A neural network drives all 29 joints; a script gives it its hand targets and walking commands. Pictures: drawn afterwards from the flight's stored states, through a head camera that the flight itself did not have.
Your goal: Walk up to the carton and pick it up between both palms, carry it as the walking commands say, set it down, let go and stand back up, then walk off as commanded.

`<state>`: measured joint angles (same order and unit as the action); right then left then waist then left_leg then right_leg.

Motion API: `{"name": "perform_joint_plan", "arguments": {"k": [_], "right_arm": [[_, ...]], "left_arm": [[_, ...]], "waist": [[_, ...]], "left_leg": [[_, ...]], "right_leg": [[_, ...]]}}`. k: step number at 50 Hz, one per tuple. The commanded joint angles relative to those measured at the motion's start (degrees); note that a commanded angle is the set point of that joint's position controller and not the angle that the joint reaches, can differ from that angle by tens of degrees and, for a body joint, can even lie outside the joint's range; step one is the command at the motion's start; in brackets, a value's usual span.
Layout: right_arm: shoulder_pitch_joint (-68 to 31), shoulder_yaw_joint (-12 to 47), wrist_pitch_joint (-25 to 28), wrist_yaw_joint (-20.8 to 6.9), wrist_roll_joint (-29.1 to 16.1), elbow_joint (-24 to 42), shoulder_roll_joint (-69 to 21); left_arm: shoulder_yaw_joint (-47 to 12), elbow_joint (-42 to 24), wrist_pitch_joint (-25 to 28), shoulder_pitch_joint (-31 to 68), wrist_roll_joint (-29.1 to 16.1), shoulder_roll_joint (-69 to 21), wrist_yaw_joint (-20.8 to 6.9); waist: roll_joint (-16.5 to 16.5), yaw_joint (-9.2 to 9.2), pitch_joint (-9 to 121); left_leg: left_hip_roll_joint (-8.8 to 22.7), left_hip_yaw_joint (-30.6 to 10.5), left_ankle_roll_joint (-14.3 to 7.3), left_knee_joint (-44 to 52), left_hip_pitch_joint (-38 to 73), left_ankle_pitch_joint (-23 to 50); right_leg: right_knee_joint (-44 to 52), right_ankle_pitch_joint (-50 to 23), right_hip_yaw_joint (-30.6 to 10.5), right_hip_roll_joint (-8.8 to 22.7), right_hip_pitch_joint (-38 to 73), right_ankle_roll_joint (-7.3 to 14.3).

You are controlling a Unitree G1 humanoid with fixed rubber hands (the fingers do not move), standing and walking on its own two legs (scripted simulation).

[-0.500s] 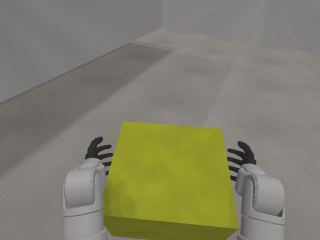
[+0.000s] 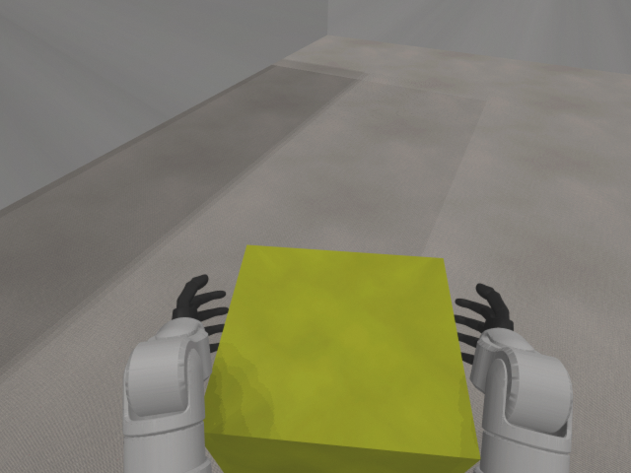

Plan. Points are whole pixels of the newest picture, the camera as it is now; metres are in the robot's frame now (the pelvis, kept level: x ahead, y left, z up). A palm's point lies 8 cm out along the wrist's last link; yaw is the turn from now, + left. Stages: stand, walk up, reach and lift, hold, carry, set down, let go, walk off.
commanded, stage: carry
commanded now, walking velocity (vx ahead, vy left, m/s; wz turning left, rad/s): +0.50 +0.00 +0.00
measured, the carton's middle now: (336, 364) +0.29 -0.01 +0.01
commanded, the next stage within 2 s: none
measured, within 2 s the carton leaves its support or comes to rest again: neither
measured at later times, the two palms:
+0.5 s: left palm (244, 188) +0.57 +0.13 +0.10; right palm (445, 196) +0.55 -0.21 +0.10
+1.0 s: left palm (274, 111) +0.90 +0.11 +0.10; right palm (420, 116) +0.87 -0.23 +0.11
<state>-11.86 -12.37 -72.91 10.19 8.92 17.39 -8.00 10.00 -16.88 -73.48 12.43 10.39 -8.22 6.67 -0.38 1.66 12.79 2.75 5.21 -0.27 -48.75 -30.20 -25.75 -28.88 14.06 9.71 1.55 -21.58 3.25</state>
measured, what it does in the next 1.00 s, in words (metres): walks ahead: left foot, then right foot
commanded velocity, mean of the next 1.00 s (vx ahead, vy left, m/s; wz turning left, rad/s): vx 0.50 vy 0.00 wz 0.00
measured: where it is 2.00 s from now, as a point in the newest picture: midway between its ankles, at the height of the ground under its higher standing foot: (327, 270)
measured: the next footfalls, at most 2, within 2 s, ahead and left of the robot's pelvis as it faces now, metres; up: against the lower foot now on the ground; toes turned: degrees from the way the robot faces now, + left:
left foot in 0.12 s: +0.21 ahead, +0.12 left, +0.00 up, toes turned +6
right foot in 0.40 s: +0.31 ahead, -0.11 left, +0.00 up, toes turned -11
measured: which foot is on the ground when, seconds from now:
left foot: up 0.00-0.10, down 0.12-0.42, up 0.44-0.68, down 0.70-1.00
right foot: down 0.00-0.16, up 0.18-0.38, down 0.40-0.74, up 0.76-0.98, down 1.00-1.00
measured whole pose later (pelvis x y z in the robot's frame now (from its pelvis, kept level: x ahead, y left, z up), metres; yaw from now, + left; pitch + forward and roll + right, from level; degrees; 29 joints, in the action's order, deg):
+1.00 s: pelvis +0.62 -0.03 -0.01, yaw -4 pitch +4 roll +0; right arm -10.8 -11.4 -70.3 9.8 8.8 19.3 -7.9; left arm 9.4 -18.4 -71.0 11.2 9.7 -8.0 6.5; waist 0.8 1.2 10.5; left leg 3.8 9.4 1.4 -27.9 -7.6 -24.0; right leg -33.9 16.5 5.8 3.4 -25.2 0.2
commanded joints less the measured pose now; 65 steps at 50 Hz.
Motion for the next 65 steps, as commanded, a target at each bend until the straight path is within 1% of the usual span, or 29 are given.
{"name": "perform_joint_plan", "arguments": {"k": [1,5,6,8,9,12,17,19,20,21,22,23,25,33,34,35,36,37,40,47,49,51,52,53,55,60,63,64,65], "right_arm": [[-32.5,46.0,1.9,-17.3,-29.6,12.2,-57.4],[-29.0,45.1,1.7,-17.6,-28.7,9.0,-55.0],[-27.7,44.4,1.8,-17.7,-28.1,7.9,-54.5],[-24.3,42.4,1.4,-17.6,-26.7,5.0,-50.9],[-24.7,42.9,1.1,-17.7,-26.9,5.0,-51.1],[-27.9,44.9,1.5,-18.1,-28.3,8.3,-53.9],[-28.4,45.0,1.7,-18.2,-28.3,9.7,-54.0],[-29.7,45.8,1.6,-18.0,-28.6,10.2,-53.8],[-30.2,45.9,1.5,-17.7,-28.3,10.0,-54.0],[-30.8,45.9,1.1,-17.3,-27.8,10.4,-52.8],[-31.7,46.2,0.4,-17.3,-27.7,10.0,-51.6],[-33.3,46.4,0.5,-17.6,-29.0,11.3,-52.3],[-29.8,46.2,1.3,-17.3,-29.0,11.3,-54.2],[-28.6,46.8,3.2,-17.2,-29.7,13.2,-56.4],[-26.9,46.6,3.4,-17.1,-29.7,13.2,-56.3],[-26.7,46.7,3.4,-17.1,-29.6,13.1,-56.3],[-26.1,45.9,3.2,-17.0,-28.9,11.5,-54.5],[-25.2,45.3,3.0,-16.9,-28.7,10.4,-53.8],[-25.2,46.2,2.8,-17.6,-28.4,10.3,-55.8],[-27.3,45.8,2.6,-18.0,-28.1,10.7,-53.6],[-28.0,46.4,2.3,-17.7,-28.4,11.3,-53.8],[-31.3,47.2,1.3,-17.1,-28.3,13.7,-51.7],[-31.1,47.2,0.7,-17.3,-28.6,13.2,-50.8],[-29.7,46.8,0.9,-17.3,-29.0,12.7,-52.2],[-28.4,47.4,2.1,-17.0,-29.5,14.7,-56.0],[-27.2,48.0,3.6,-16.6,-29.6,17.6,-57.5],[-23.2,47.5,3.7,-16.8,-29.7,16.4,-56.8],[-22.0,46.9,3.5,-16.9,-29.1,15.6,-55.7],[-22.0,45.9,3.3,-16.9,-28.6,14.1,-54.0]], "left_arm": [[-41.6,-10.9,2.9,27.2,-28.6,-56.5,-12.3],[-40.8,-8.4,2.7,23.8,-26.3,-53.1,-12.1],[-41.5,-9.4,2.6,26.0,-26.4,-52.7,-12.1],[-42.3,-9.8,1.5,27.3,-26.3,-50.7,-11.9],[-42.1,-8.8,1.0,26.9,-26.1,-50.2,-12.1],[-41.9,-8.3,2.0,25.8,-26.2,-52.8,-12.6],[-42.9,-10.0,2.4,26.4,-27.3,-53.6,-12.4],[-41.9,-9.0,2.2,25.6,-27.3,-53.5,-12.5],[-41.3,-7.9,2.2,24.2,-27.4,-53.3,-12.5],[-40.8,-7.2,2.0,23.3,-26.9,-51.7,-12.5],[-40.4,-6.7,1.9,22.9,-26.6,-51.0,-12.4],[-40.4,-7.2,2.0,23.2,-26.9,-52.3,-12.3],[-41.9,-9.3,2.5,22.9,-28.4,-54.2,-12.5],[-42.6,-13.2,4.3,23.3,-28.2,-54.4,-12.3],[-42.9,-13.4,4.4,23.2,-28.0,-54.2,-12.2],[-43.5,-14.3,4.2,25.3,-28.6,-53.9,-12.5],[-43.5,-14.3,3.5,25.3,-28.4,-52.8,-12.6],[-43.3,-13.9,2.8,24.9,-28.1,-51.5,-12.7],[-43.0,-11.0,3.6,22.6,-27.1,-53.7,-13.0],[-42.7,-9.6,3.4,22.6,-27.4,-53.6,-13.1],[-42.2,-9.5,3.1,23.1,-27.5,-53.7,-12.8],[-41.2,-7.4,2.6,20.9,-26.6,-51.9,-12.7],[-41.0,-8.1,2.6,21.4,-26.7,-51.7,-12.5],[-41.1,-9.3,2.5,20.8,-27.1,-52.7,-12.5],[-43.1,-13.1,3.7,22.5,-29.6,-56.3,-13.0],[-43.9,-17.6,5.1,23.7,-29.4,-56.4,-12.5],[-44.4,-17.5,5.0,21.0,-28.7,-55.0,-12.3],[-45.2,-18.4,4.5,23.0,-28.8,-53.9,-12.1],[-45.7,-18.7,3.7,23.1,-28.8,-53.3,-12.1]], "waist": [[9.1,-3.32,11.5],[3.9,-2.02,10.4],[-0.2,-0.73,11.1],[-17.2,0.35,9.1],[-15.6,0.49,8.3],[-6.1,0.09,9.1],[-10.6,-0.7,5.9],[-4.6,-1.46,7.1],[1.7,-2.65,7.9],[15.7,-3.51,7.6],[20.2,-3.69,4.5],[13.9,-4.11,5.4],[7.8,-4.38,9.3],[7.4,-2.9,7.5],[6.8,-1.43,12.1],[2.1,0.51,15.6],[-12.5,0.71,15.9],[-20.8,-0.02,13.9],[-4.4,0.14,10.1],[-9.6,-1.08,1.6],[-2.6,-2.16,4.8],[20.8,-3.49,6.2],[17.6,-3.68,5.2],[12.4,-3.65,6.7],[9.6,-4.13,12.5],[10.0,-3.82,8.5],[5.7,-1.21,14.3],[-0.3,0.95,17.4],[-18.1,0.31,15.7]], "left_leg": [[0.3,0.5,1.0,15.3,-1.7,9.3],[-0.9,3.8,0.8,27.1,23.3,18.3],[3.9,-2.3,-0.8,26.4,34.2,14.6],[19.7,-28.6,-8.8,34.9,43.7,2.7],[22.4,-31.1,-11.7,34.4,43.3,7.6],[19.9,-21.4,-9.8,35.2,41.0,9.4],[15.5,-7.9,-5.0,32.8,31.4,13.3],[11.5,-0.6,-1.8,24.7,22.2,10.4],[7.3,3.9,0.2,14.3,10.3,10.3],[1.2,7.5,3.3,-0.8,-5.7,3.4],[-2.0,4.0,3.5,-10.3,-18.8,-5.8],[-1.1,-1.0,2.7,-15.2,-21.9,-7.0],[0.5,-1.0,2.3,-13.9,-24.5,-4.0],[-5.5,9.5,1.1,23.2,11.3,19.9],[-4.6,8.3,-0.5,24.8,26.4,22.2],[2.9,-1.9,-3.4,23.6,41.9,19.2],[16.7,-24.7,-9.7,28.8,50.5,23.5],[22.2,-36.3,-15.5,29.6,53.6,32.9],[20.4,-23.3,-11.5,29.5,45.4,29.8],[14.7,-4.0,-3.8,32.5,24.6,14.8],[8.8,3.8,0.0,19.6,14.0,18.4],[-3.0,5.5,4.2,-10.0,-10.4,-2.1],[-2.9,0.2,2.9,-16.4,-15.4,-7.5],[-1.2,-2.1,2.5,-19.8,-18.7,-6.4],[0.4,-2.1,2.3,-14.3,-22.1,-3.3],[-0.5,2.0,1.6,15.0,-6.7,6.1],[-2.9,6.7,-0.6,27.2,28.4,23.9],[5.8,-4.1,-3.4,26.9,44.2,20.0],[19.0,-26.8,-9.5,31.3,52.4,29.9]], "right_leg": [[16.3,1.1,-16.1,16.6,21.1,5.2],[7.0,3.3,-5.1,9.6,7.0,-0.5],[0.0,5.2,-2.4,7.4,-2.3,-2.7],[-19.7,13.9,2.3,-1.0,-21.1,-5.6],[-24.7,17.6,-2.2,0.2,-23.6,-4.4],[-20.9,15.1,-6.6,4.2,-23.2,-3.7],[-0.8,6.5,-0.6,1.0,-8.0,-4.7],[5.4,-4.2,1.6,1.0,8.9,-4.4],[7.5,-3.4,-4.2,4.3,22.4,-2.6],[13.2,-1.7,-24.2,15.6,33.2,1.4],[13.4,-12.4,-37.3,22.9,38.7,5.9],[9.9,-25.2,-34.9,22.7,39.7,9.7],[6.6,-35.9,-24.9,20.6,45.8,7.3],[1.2,-39.4,-3.3,11.3,22.0,-0.1],[-7.5,-39.8,0.0,9.0,14.9,-2.4],[-17.6,-30.8,1.6,7.0,0.5,-5.3],[-32.5,-2.6,3.0,0.1,-14.4,-6.9],[-39.1,16.4,-3.3,-3.7,-25.1,-5.8],[-33.7,13.0,-10.2,4.7,-25.4,-4.4],[0.9,-1.8,0.3,0.7,-1.4,-4.7],[3.6,-9.2,1.0,0.1,18.6,-3.7],[14.9,-5.8,-37.3,20.8,35.8,4.7],[11.3,-20.8,-38.0,21.5,37.4,10.0],[8.6,-32.7,-33.3,21.6,40.2,10.6],[5.4,-41.1,-23.6,18.9,49.4,6.8],[8.2,-39.2,-12.9,16.1,35.9,2.6],[-5.4,-34.6,-0.3,9.0,16.7,-2.9],[-17.9,-24.6,2.5,6.5,2.3,-5.7],[-31.0,8.1,2.5,-0.9,-15.1,-6.8]]}}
